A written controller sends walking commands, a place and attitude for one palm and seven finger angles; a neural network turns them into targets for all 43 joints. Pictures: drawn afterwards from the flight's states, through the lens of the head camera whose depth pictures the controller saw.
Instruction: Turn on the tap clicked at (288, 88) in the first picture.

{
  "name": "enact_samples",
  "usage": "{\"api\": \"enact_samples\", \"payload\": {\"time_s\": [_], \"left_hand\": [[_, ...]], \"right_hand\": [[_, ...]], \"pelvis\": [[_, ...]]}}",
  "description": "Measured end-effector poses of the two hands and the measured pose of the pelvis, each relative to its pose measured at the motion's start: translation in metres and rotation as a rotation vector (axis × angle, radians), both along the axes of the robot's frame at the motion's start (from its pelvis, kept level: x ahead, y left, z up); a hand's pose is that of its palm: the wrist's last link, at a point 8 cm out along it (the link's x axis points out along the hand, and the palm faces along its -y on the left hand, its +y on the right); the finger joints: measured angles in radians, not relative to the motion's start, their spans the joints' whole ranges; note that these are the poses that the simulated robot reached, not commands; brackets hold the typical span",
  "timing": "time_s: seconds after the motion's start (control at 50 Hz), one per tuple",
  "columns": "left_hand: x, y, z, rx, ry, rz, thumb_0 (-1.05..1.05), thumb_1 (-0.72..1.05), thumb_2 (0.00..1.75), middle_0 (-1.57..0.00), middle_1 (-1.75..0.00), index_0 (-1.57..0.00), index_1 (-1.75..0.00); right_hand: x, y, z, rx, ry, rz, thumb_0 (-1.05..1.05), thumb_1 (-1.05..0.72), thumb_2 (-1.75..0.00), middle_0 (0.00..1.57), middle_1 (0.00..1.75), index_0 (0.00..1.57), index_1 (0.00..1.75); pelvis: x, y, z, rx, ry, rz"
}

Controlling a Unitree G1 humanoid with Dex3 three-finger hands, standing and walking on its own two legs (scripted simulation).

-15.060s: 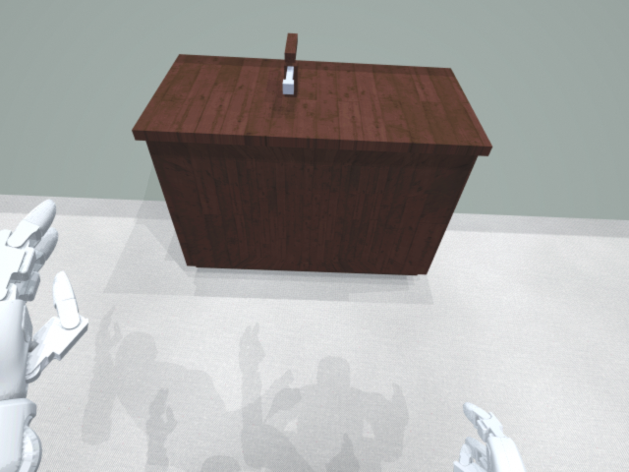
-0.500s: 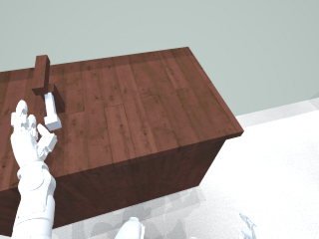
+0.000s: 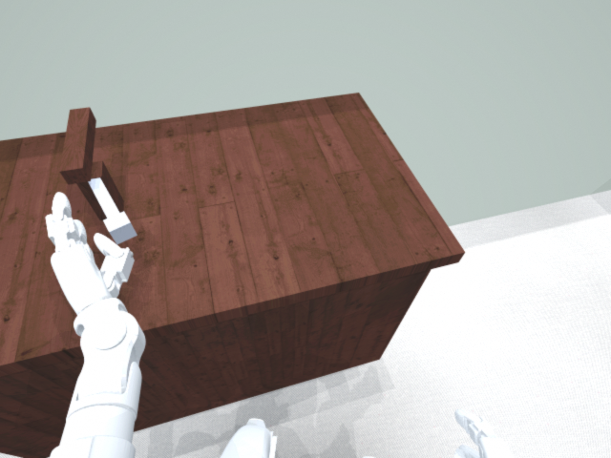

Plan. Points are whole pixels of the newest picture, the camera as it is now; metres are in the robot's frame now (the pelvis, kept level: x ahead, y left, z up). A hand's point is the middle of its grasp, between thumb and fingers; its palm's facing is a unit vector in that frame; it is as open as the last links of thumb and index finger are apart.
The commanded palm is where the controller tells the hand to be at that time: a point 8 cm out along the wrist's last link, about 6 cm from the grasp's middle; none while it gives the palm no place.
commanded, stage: push the lever round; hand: left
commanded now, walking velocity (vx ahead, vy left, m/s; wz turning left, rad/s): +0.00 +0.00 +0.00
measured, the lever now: (120, 227) +0.39 +0.28 +0.07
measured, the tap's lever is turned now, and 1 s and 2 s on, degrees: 20 42 73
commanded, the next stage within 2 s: lift the hand up off the lever in 1.78 s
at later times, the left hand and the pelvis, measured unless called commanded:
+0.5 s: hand (153, 240) +0.37 +0.23 +0.07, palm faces +0.71 -0.70 -0.07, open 7.6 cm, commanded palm +0.33 +0.24 +0.07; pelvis +0.00 +0.00 +0.00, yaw +0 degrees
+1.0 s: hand (167, 230) +0.39 +0.22 +0.07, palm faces +0.78 -0.62 -0.05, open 7.6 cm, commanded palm +0.34 +0.22 +0.07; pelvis +0.01 -0.01 +0.00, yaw +0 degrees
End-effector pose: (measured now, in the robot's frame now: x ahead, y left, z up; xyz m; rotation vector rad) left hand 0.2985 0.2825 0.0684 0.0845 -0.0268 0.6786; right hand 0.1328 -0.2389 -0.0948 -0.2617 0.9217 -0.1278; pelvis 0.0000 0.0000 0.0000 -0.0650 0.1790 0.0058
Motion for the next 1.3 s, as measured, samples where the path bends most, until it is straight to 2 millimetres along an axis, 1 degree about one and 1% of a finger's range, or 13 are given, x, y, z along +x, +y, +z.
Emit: {"api": "enact_samples", "payload": {"time_s": [0.3, 0.74, 1.08, 1.3], "left_hand": [[0.012, -0.017, -0.001, -0.009, 0.011, 0.071, 0.01, 0.92, 0.92, -0.15, -0.15, -0.15, -0.15], [0.031, -0.043, 0.000, -0.033, 0.021, 0.168, 0.01, 0.94, 0.92, -0.15, -0.15, -0.15, -0.15], [0.038, -0.053, 0.001, -0.054, 0.024, 0.240, 0.02, 0.94, 0.92, -0.15, -0.15, -0.15, -0.15], [0.054, -0.065, 0.002, -0.065, 0.043, 0.271, 0.01, 0.95, 0.93, -0.15, -0.15, -0.15, -0.15]], "right_hand": [[-0.004, -0.003, -0.002, 0.004, 0.027, -0.013, 0.01, -0.90, -0.90, 0.20, 0.30, 0.20, 0.30], [-0.009, -0.006, -0.008, 0.020, 0.072, -0.018, 0.01, -0.90, -0.90, 0.20, 0.30, 0.20, 0.30], [-0.014, -0.007, -0.011, 0.034, 0.106, -0.014, 0.01, -0.90, -0.90, 0.20, 0.30, 0.20, 0.30], [-0.020, -0.006, -0.018, 0.042, 0.133, -0.006, 0.01, -0.90, -0.90, 0.20, 0.30, 0.20, 0.30]], "pelvis": [[0.000, -0.003, 0.000, 0.002, 0.004, 0.001], [0.004, -0.007, 0.000, 0.006, 0.016, 0.003], [0.005, -0.008, 0.000, 0.008, 0.023, 0.006], [0.001, -0.009, -0.003, 0.007, 0.042, 0.010]]}}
